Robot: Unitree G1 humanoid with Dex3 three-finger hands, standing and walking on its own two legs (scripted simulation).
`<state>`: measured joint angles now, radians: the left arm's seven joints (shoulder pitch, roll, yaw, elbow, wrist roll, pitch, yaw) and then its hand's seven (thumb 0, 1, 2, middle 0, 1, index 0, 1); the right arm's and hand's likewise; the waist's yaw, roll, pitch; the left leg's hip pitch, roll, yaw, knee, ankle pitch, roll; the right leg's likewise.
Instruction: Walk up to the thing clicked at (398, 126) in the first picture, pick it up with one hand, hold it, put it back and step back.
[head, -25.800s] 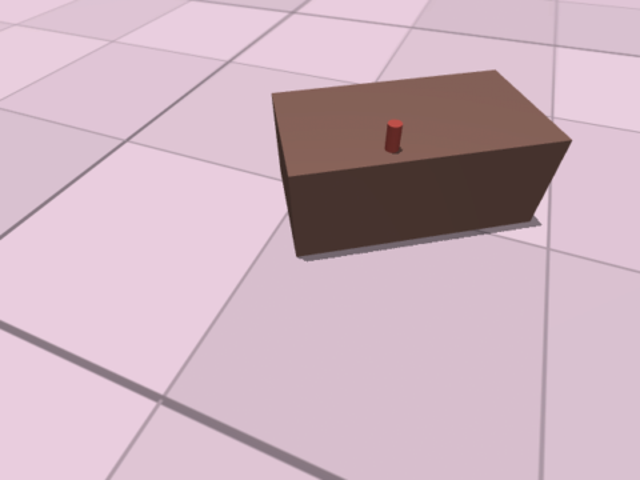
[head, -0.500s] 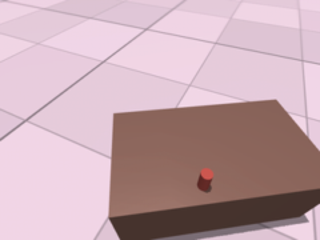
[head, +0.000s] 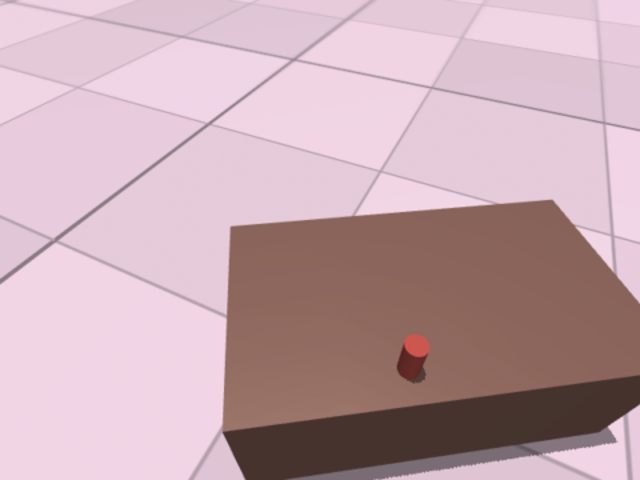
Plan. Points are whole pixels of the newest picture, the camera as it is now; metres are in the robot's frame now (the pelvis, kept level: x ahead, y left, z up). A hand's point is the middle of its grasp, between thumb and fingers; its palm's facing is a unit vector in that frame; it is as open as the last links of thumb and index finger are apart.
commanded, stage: stand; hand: right
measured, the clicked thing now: (412, 357) +0.45 -0.17 -0.31
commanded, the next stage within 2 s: step back in 1.42 s
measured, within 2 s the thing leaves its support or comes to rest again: neither
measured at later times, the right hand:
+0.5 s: hand out of the picture +0.08 -0.25 -0.16, palm faces -0.01 +0.94 -0.35, open 7.4 cm
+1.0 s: hand out of the picture +0.09 -0.25 -0.15, palm faces +0.00 +0.93 -0.36, open 7.4 cm
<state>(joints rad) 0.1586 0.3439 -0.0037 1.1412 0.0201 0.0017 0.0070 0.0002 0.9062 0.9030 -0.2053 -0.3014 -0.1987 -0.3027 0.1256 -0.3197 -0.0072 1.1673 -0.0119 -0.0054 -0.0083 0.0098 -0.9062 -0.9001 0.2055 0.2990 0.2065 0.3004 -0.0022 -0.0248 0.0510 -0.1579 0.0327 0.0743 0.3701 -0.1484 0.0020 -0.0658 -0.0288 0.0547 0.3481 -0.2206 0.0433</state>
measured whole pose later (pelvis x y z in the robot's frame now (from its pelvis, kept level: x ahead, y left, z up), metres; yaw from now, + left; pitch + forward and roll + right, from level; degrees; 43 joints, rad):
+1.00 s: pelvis +0.01 +0.01 +0.00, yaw +1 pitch -3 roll +0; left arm 0.13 0.35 0.00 1.12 0.02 0.00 0.00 0.00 0.91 0.90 -0.21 -0.30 -0.20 -0.30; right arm 0.10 -0.33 -0.01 1.16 -0.01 -0.01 0.00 0.01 -0.91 -0.90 0.21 0.30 0.21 0.30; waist -0.01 -0.02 0.05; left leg -0.15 0.02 0.07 0.35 -0.15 0.01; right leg -0.04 -0.05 0.04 0.30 -0.22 0.05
